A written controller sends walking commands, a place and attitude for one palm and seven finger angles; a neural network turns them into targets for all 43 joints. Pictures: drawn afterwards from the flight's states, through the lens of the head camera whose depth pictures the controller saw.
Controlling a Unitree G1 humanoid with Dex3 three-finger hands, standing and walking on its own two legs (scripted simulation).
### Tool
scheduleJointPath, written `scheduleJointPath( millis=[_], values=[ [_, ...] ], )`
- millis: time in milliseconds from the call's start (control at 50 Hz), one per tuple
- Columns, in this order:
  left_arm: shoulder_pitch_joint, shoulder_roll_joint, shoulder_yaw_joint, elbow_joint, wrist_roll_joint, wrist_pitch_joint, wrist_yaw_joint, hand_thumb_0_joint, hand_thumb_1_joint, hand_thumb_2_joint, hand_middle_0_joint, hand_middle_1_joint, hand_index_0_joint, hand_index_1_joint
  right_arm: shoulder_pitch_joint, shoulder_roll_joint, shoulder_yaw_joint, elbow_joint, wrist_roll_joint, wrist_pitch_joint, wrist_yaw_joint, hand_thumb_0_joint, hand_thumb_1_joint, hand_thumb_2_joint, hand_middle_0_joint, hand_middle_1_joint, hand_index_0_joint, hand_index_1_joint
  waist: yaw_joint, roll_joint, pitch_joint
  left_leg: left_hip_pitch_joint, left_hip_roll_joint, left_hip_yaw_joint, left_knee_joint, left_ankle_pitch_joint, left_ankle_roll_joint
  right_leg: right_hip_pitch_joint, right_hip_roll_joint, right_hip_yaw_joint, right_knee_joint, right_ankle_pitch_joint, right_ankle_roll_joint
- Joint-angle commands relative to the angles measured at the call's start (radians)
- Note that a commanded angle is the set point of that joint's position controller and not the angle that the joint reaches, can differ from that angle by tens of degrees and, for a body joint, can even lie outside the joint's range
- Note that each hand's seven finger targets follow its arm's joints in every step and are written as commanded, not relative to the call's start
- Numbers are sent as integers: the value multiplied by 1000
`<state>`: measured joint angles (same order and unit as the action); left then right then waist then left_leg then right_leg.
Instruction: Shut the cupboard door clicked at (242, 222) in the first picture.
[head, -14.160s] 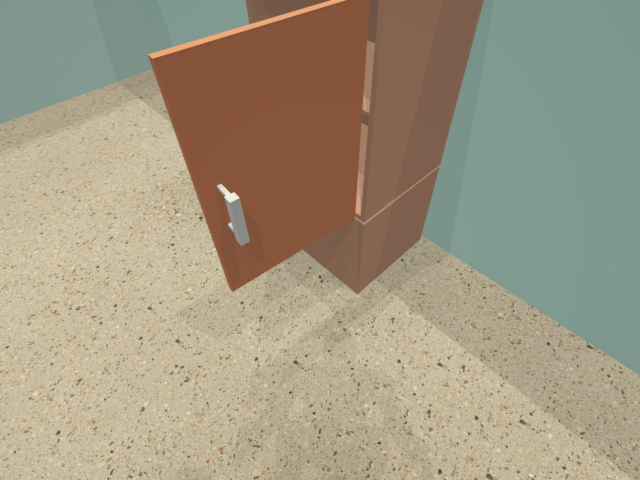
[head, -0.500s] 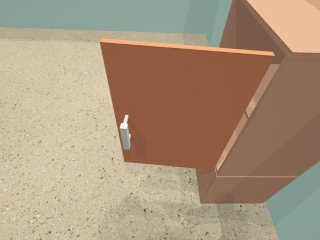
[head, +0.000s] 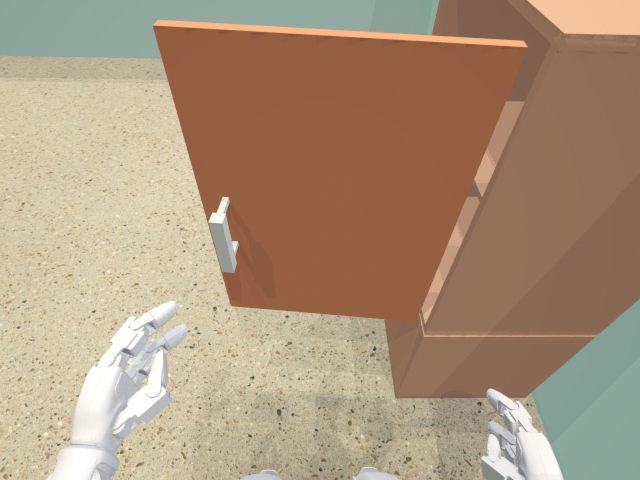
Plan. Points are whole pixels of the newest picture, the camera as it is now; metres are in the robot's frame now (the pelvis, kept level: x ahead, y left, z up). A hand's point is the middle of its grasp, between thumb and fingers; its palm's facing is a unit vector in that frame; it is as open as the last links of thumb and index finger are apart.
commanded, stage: raise the hand and make a fist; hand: left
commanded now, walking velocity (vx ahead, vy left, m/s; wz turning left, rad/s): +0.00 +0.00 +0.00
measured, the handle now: (226, 235) +0.50 +0.17 -0.01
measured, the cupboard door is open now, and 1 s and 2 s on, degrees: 85 85 85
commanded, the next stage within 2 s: bring the fist close to the handle in 1.60 s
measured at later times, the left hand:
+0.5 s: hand (169, 406) +0.22 +0.19 -0.01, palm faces -0.07 -1.00 +0.02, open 4.2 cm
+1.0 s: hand (143, 406) +0.22 +0.22 -0.01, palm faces -0.06 -1.00 +0.00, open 3.1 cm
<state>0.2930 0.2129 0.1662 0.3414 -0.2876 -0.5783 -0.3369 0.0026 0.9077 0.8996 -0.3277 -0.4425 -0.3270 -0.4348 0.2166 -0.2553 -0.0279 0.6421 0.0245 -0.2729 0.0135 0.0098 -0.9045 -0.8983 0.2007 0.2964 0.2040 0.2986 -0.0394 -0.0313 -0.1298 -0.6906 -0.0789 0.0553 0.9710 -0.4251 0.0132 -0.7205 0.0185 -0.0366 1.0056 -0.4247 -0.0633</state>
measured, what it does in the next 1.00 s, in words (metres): stands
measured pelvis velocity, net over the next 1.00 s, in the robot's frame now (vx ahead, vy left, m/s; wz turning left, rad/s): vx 0.01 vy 0.04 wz -0.01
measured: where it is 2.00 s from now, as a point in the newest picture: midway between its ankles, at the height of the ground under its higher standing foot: outside the picture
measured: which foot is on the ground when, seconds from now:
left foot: down 0.00-1.00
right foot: down 0.00-1.00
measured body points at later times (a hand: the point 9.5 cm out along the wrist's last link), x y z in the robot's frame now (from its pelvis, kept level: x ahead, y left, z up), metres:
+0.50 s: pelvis +0.01 -0.01 -0.05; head +0.10 -0.01 +0.39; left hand +0.22 +0.24 -0.01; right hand +0.21 -0.22 -0.14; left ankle +0.04 +0.08 -0.68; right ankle +0.05 -0.08 -0.68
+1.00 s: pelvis +0.01 +0.04 -0.05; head +0.08 +0.05 +0.40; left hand +0.22 +0.28 -0.01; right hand +0.22 -0.19 -0.11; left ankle +0.04 +0.08 -0.68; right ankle +0.05 -0.08 -0.68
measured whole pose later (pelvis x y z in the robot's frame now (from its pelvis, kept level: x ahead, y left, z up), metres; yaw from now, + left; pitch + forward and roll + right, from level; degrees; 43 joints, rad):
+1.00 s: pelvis +0.01 +0.04 -0.05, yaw +0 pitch +19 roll -4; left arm 0.43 0.26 0.13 -0.01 -0.29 -0.40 -0.31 0.02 0.90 0.90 -1.23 -1.42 -1.23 -1.41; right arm 0.21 -0.23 0.01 0.46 0.05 -0.19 -0.03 0.01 -0.90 -0.90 0.20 0.30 0.20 0.30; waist 0.01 0.04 -0.20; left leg -1.04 -0.06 0.01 1.28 -0.56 0.10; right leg -1.01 0.04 -0.10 1.20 -0.52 -0.03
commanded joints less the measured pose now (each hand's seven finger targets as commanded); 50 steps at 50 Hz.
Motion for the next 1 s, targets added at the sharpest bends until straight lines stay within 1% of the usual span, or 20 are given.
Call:
scheduleJointPath(
  millis=[0,20,60,100,120,180,220,260,300,320,360,420,480,540,600,720,760,880,920,980],
  values=[
    [208,197,161,-121,-73,-86,-142,0,900,900,-493,-620,-493,-620,-137,-135,-62,-281,20,-47,-3,0,-900,-900,200,300,200,300,112,-25,-58,-368,5,-30,113,-127,-10,34,-96,284,-177,-376,32],
    [141,232,183,-223,-93,-91,-137,0,900,900,-512,-640,-512,-640,-143,-139,-63,-302,15,-49,-7,0,-900,-900,200,300,200,300,114,95,-109,-356,11,-45,128,-123,-8,11,-88,291,-140,-378,20],
    [99,235,181,-448,-117,-120,-103,0,900,900,-548,-680,-548,-680,-120,-121,-54,-324,11,-61,-15,0,-900,-900,200,300,200,300,104,201,-224,-266,37,-89,114,-107,3,-30,-51,244,-82,-334,10],
    [55,244,148,-686,-118,-154,-61,0,900,900,-585,-720,-585,-720,-96,-115,-49,-308,5,-75,-30,0,-900,-900,200,300,200,300,71,285,-312,-158,49,-113,131,-9,15,-61,-22,199,-32,-160,10],
    [11,233,113,-762,-121,-163,-52,0,900,900,-603,-740,-603,-740,-83,-119,-45,-286,0,-77,-39,0,-900,-900,200,300,200,300,40,256,-321,-161,54,-121,162,20,21,-70,-13,199,-12,-101,18],
    [40,175,42,-665,-87,-148,-57,0,900,900,-658,-800,-658,-800,-63,-119,-42,-216,3,-77,-63,0,-900,-900,200,300,200,300,-20,176,-223,-247,67,-131,238,56,32,-117,-17,206,-14,-8,45],
    [35,152,20,-539,-77,-95,-90,0,900,900,-695,-840,-695,-840,-47,-121,-36,-190,11,-67,-81,0,-900,-900,200,300,200,300,-42,92,-157,-322,70,-138,273,53,38,-134,-15,216,-19,5,74],
    [104,162,38,-415,-63,-2,-126,0,900,900,-732,-880,-732,-880,-41,-121,-45,-197,28,-51,-86,0,-900,-900,200,300,200,300,-15,13,-156,-361,80,-133,253,43,35,-93,-24,200,-39,-14,76],
    [138,195,77,-383,-73,102,-161,0,900,900,-768,-920,-768,-920,-55,-125,-47,-237,43,-31,-88,0,-900,-900,200,300,200,300,20,-47,-244,-368,74,-127,239,61,36,0,-43,219,-54,5,89],
    [166,211,113,-367,-88,149,-170,0,900,900,-787,-940,-787,-940,-74,-117,-46,-253,45,-24,-88,0,-900,-900,200,300,200,300,56,-39,-280,-370,68,-130,238,92,35,56,-48,233,-41,62,96],
    [196,229,183,-443,-115,192,-158,0,900,900,-823,-980,-823,-980,-82,-95,-46,-283,46,-9,-80,0,-900,-900,200,300,200,300,85,-51,-390,-355,63,-131,226,136,25,168,-74,247,-29,190,115],
    [218,225,244,-534,-135,166,-84,0,900,900,-878,-1040,-878,-1040,-88,-64,-44,-285,31,-1,-71,0,-900,-900,200,300,200,300,118,-37,-427,-341,64,-140,208,191,12,214,-65,222,23,340,111],
    [235,134,156,-535,-111,98,-38,0,900,900,-933,-1100,-933,-1100,-78,-54,-45,-262,24,-6,-61,0,-900,-900,200,300,200,300,88,-5,-343,-316,66,-129,176,177,5,92,-43,160,44,286,84],
    [185,104,70,-471,-74,55,-44,0,900,900,-988,-1160,-988,-1160,-67,-79,-43,-248,20,-4,-62,0,-900,-900,200,300,200,300,39,-19,-243,-348,67,-133,194,110,9,-49,-28,139,51,133,67],
    [147,119,22,-460,-59,35,-69,0,900,900,-1043,-1220,-1043,-1220,-55,-111,-42,-262,26,-13,-68,0,-900,-900,200,300,200,300,21,0,-205,-337,69,-142,171,12,19,-145,-9,104,29,-87,35],
    [121,221,110,-642,-74,15,-26,0,900,900,-1153,-1340,-1153,-1340,-43,-125,-43,-283,22,-20,-73,0,-900,-900,200,300,200,300,83,131,-357,-160,75,-188,99,90,-11,-154,23,24,104,4,4],
    [171,178,92,-660,-70,23,10,0,900,900,-1190,-1380,-1190,-1380,-48,-118,-45,-284,21,-12,-65,0,-900,-900,200,300,200,300,85,170,-363,-94,80,-207,65,131,-33,-185,21,-8,118,32,7],
    [193,104,-10,-524,-13,127,37,0,900,900,-1300,-1500,-1300,-1500,-38,-134,-41,-304,26,36,-52,0,-900,-900,200,300,200,300,38,113,-224,-129,94,-243,17,56,-46,-242,24,-39,93,-1,18],
    [133,123,-13,-491,-6,147,22,0,900,900,-1300,-1500,-1300,-1500,-32,-144,-36,-312,25,41,-56,0,-900,-900,200,300,200,300,27,74,-187,-170,90,-249,19,6,-42,-242,29,-33,87,-13,13],
    [72,144,3,-545,-10,118,16,0,900,900,-1300,-1500,-1300,-1500,-21,-147,-33,-322,25,35,-60,0,-900,-900,200,300,200,300,31,92,-230,-134,92,-251,19,15,-47,-234,25,-30,88,-12,14]
  ],
)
